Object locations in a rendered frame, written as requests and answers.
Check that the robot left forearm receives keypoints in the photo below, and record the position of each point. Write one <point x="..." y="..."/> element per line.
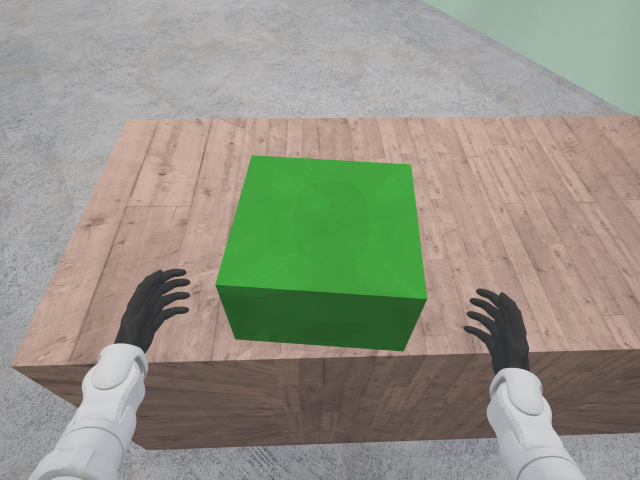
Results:
<point x="95" y="442"/>

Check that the robot right forearm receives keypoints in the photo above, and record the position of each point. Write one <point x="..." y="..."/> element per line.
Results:
<point x="521" y="417"/>

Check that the carton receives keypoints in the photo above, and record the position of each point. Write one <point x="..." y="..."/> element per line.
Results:
<point x="324" y="252"/>

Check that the left robot hand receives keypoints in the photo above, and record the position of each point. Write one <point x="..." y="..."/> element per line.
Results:
<point x="144" y="314"/>

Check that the right robot hand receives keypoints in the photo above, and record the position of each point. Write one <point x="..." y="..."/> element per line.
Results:
<point x="508" y="345"/>

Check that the pedestal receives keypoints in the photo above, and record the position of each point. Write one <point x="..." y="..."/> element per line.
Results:
<point x="543" y="209"/>

